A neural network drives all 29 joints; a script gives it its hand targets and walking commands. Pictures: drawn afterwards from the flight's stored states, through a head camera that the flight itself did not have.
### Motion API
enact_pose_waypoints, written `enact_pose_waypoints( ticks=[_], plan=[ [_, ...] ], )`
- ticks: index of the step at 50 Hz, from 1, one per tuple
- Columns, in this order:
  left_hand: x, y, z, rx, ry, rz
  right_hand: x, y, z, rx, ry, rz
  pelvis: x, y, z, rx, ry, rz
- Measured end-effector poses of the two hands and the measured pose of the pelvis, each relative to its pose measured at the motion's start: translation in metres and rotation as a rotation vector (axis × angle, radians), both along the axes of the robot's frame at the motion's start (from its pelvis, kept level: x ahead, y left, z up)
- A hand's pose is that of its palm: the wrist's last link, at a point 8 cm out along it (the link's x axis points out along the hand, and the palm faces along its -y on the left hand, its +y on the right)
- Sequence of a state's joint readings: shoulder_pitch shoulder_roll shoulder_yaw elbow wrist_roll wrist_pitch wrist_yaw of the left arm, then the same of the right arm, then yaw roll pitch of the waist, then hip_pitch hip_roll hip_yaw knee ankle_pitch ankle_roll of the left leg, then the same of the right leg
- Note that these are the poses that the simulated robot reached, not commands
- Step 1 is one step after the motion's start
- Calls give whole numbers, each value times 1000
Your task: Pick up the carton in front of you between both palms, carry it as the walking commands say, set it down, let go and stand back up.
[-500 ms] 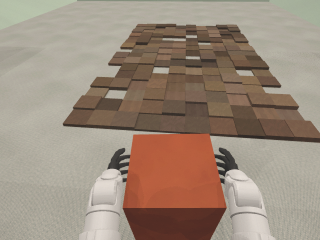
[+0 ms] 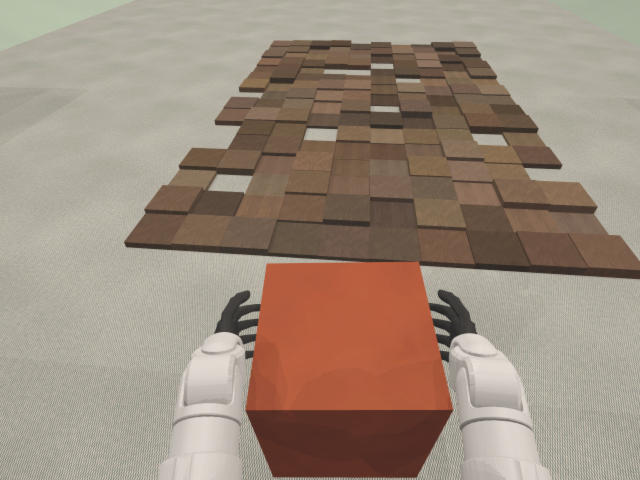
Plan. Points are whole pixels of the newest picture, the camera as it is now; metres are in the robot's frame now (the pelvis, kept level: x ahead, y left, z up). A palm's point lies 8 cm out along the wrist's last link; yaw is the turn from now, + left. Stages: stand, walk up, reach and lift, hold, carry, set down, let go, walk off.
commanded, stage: hold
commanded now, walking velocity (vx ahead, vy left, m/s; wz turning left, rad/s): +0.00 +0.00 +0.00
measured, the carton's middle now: (343, 373) +0.29 +0.00 -0.02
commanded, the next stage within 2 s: carry in 0.14 s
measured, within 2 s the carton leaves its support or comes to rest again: neither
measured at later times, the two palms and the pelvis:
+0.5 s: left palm (250, 293) +0.37 +0.13 +0.06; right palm (463, 295) +0.36 -0.17 +0.07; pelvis +0.09 -0.01 -0.02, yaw +0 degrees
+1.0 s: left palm (266, 185) +0.62 +0.14 +0.08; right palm (424, 183) +0.63 -0.16 +0.08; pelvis +0.36 -0.02 -0.01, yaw +0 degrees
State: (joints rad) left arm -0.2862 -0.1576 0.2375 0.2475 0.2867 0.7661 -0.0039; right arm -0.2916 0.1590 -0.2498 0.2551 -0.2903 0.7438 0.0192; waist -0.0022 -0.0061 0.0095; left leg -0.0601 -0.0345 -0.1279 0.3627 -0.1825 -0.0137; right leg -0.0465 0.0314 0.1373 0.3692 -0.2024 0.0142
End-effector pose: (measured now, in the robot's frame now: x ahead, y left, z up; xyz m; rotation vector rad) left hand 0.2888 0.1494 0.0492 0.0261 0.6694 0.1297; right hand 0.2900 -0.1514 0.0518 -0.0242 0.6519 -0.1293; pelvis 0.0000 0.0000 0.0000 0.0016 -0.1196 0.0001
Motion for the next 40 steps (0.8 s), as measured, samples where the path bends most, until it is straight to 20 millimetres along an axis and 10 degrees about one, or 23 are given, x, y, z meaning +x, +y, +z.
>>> enact_pose_waypoints(
  ticks=[17,33,40],
  plan=[
    [29,-9,11,-14,-59,2,24,-8,9,21,-59,-27,31,-6,-12,6,138,-25],
    [144,-28,17,-49,49,-4,126,-27,10,75,48,-107,160,-14,-15,-15,231,-53],
    [210,-35,24,-52,50,41,209,-35,23,82,51,-70,232,-33,-11,-3,214,20]
  ],
)
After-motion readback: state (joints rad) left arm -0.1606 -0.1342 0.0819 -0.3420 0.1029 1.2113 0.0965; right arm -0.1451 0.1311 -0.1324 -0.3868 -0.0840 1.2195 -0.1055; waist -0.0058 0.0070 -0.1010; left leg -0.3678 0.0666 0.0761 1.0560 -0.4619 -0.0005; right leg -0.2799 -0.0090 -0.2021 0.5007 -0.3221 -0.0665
